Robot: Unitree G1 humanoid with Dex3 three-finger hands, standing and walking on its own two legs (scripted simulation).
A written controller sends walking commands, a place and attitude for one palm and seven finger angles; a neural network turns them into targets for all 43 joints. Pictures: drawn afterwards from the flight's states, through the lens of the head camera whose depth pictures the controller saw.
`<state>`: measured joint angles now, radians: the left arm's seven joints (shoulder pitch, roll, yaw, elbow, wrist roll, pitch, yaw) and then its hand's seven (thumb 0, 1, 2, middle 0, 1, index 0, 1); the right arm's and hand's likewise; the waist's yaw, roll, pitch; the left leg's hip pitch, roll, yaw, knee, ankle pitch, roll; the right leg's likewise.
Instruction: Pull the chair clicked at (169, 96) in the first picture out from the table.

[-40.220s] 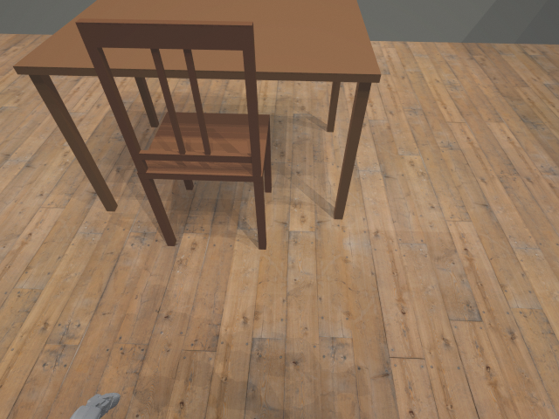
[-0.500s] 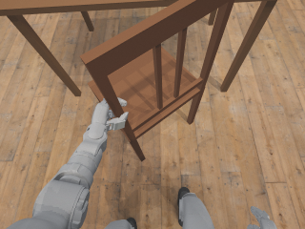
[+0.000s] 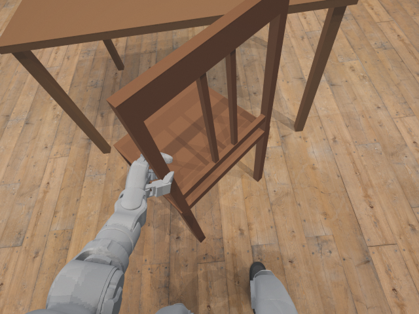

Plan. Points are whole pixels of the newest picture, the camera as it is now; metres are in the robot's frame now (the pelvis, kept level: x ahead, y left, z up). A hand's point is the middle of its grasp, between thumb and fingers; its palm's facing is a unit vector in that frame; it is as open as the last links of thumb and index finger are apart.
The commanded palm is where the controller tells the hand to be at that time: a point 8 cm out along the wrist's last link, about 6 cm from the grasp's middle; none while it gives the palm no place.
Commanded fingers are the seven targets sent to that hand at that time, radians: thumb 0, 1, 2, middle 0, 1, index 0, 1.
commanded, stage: step backward, pulling the chair out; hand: left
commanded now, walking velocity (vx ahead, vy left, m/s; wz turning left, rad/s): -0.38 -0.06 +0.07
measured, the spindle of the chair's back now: (209, 126) +0.53 -0.01 -0.05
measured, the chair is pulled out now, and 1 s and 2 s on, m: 0.27 0.35 0.36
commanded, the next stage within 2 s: none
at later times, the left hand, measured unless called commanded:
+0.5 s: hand (167, 193) +0.35 +0.09 -0.05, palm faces -0.09 -0.96 -0.27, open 6.4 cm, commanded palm +0.34 +0.14 -0.03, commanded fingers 0.00 0.90 0.90 -0.50 -1.45 -0.50 -1.45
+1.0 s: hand (164, 221) +0.30 +0.09 -0.05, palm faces -0.15 -0.94 -0.31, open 6.5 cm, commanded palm +0.31 +0.15 -0.03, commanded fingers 0.00 0.90 0.90 -0.50 -1.45 -0.50 -1.45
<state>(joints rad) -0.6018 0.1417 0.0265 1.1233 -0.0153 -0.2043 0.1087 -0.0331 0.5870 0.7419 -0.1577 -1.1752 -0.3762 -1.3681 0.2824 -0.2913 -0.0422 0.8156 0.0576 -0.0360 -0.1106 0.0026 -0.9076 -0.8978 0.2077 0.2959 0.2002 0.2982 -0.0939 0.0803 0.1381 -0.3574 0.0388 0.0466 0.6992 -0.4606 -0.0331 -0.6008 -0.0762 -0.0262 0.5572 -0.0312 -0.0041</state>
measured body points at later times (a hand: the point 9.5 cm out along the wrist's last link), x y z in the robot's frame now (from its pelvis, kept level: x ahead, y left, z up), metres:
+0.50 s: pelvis -0.05 -0.01 +0.01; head +0.09 -0.05 +0.44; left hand +0.36 +0.14 -0.03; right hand +0.05 -0.30 -0.14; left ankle -0.06 +0.14 -0.72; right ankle +0.05 -0.12 -0.71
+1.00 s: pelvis -0.08 +0.00 +0.01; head +0.01 -0.04 +0.45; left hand +0.30 +0.14 -0.02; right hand -0.05 -0.27 -0.14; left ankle -0.06 +0.14 -0.72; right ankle +0.05 -0.12 -0.71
